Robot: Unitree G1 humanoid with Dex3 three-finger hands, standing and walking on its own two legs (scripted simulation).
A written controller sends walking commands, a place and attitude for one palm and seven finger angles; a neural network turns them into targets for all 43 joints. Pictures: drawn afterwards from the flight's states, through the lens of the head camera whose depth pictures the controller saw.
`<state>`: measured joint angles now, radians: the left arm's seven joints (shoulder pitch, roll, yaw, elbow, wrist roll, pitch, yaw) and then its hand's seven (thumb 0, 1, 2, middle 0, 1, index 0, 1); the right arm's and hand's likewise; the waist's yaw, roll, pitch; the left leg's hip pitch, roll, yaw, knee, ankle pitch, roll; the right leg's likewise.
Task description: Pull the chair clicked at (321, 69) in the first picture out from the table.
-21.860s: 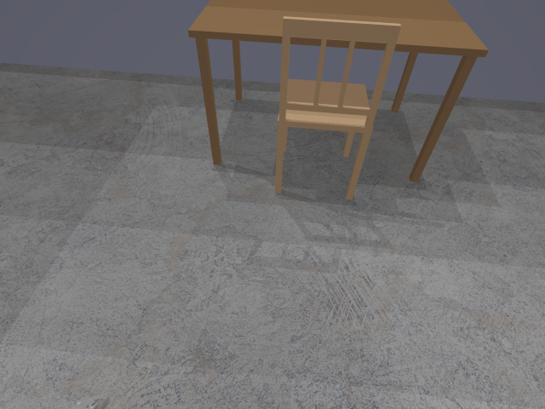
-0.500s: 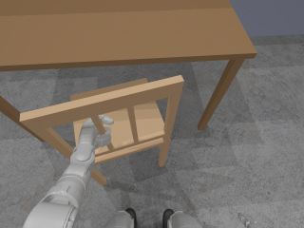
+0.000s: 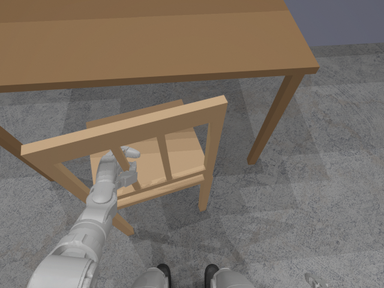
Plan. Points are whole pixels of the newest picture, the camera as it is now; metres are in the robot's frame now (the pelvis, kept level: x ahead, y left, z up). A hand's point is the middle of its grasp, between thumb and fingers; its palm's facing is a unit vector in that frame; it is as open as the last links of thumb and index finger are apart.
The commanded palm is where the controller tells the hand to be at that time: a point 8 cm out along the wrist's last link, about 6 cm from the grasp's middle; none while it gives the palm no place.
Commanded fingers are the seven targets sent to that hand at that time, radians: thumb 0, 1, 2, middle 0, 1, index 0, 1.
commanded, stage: step backward, pulling the chair out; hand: left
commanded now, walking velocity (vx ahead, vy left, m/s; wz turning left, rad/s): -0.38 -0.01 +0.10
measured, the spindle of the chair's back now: (127, 169) +0.40 +0.17 -0.10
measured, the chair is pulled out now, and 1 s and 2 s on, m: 0.10 0.11 0.11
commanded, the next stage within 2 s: stop walking, hand still on the chair in 0.36 s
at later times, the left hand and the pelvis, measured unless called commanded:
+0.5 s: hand (133, 174) +0.37 +0.14 -0.06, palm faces +0.02 -0.98 -0.21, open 5.0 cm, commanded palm +0.35 +0.19 -0.04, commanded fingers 0.00 0.90 0.90 -0.50 -1.45 -0.50 -1.45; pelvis +0.00 +0.00 +0.00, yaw +0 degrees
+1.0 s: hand (132, 175) +0.36 +0.14 -0.06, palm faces -0.01 -0.99 -0.17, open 5.1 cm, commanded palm +0.34 +0.19 -0.04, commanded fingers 0.00 0.90 0.90 -0.50 -1.45 -0.50 -1.45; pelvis +0.06 +0.01 +0.01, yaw +0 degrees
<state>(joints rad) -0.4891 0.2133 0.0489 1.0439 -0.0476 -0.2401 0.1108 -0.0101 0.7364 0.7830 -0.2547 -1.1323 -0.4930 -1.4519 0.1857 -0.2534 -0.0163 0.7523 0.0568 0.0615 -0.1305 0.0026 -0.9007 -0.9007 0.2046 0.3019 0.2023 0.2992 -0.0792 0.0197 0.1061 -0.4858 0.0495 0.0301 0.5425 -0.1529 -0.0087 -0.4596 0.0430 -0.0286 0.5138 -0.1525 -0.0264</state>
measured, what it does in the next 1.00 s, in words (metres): shifts its weight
